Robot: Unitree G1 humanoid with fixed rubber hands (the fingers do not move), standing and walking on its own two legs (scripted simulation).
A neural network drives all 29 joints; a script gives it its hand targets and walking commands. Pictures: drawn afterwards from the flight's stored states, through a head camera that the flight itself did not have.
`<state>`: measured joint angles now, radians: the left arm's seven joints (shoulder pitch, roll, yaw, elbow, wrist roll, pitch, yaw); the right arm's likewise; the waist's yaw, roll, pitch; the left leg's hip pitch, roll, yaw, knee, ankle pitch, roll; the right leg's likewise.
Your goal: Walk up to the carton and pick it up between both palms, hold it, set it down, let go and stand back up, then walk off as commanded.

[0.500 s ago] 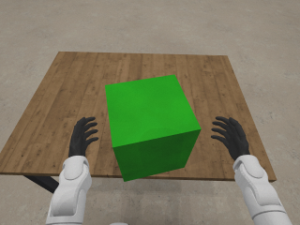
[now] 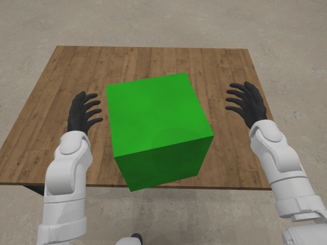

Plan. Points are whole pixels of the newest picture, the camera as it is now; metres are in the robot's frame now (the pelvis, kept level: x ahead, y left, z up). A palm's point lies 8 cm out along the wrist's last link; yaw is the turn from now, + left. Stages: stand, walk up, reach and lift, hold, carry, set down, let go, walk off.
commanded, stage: reach and lift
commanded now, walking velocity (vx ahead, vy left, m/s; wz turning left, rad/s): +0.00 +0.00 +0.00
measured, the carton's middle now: (156, 135) +0.37 +0.07 -0.01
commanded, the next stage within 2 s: none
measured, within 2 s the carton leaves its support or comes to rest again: neither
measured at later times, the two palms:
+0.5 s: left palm (82, 115) +0.35 +0.24 +0.09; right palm (238, 98) +0.44 -0.14 +0.09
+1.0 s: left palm (98, 142) +0.33 +0.22 +0.00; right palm (221, 121) +0.42 -0.12 +0.01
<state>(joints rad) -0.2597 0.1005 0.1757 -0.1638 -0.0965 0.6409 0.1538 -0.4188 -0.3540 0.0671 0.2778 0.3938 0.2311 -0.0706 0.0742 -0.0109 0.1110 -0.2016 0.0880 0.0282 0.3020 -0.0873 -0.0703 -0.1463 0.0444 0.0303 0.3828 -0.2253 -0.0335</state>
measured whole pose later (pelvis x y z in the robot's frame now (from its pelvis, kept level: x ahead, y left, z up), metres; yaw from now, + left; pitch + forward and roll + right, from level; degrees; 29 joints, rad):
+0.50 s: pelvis +0.01 +0.00 +0.00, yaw +1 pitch +6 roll +0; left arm -0.43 0.11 0.19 0.10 -0.05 0.53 0.12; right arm -0.67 -0.33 0.09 0.63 0.38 0.16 -0.05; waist 0.09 0.00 0.02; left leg -0.34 0.09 0.01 0.34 -0.10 -0.07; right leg -0.26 0.04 0.02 0.38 -0.22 -0.03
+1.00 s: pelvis +0.00 +0.01 -0.01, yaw +0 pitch +15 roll -1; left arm -0.46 0.00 0.19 0.77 0.00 -0.20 0.16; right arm -0.72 -0.20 0.04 1.11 0.22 -0.31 -0.01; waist 0.14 0.02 -0.11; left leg -0.61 0.10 0.01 0.47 -0.12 -0.06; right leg -0.53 0.05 0.02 0.50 -0.23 -0.02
